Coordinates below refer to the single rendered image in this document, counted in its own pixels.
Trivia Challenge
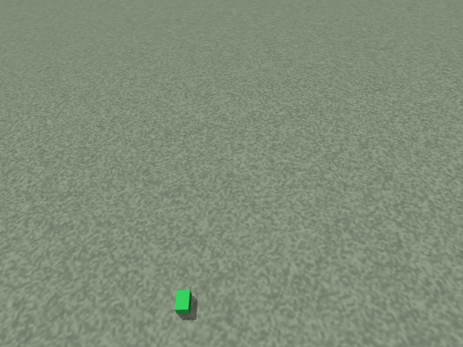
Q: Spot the small box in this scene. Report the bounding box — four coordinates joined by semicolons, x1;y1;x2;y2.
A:
174;290;192;314

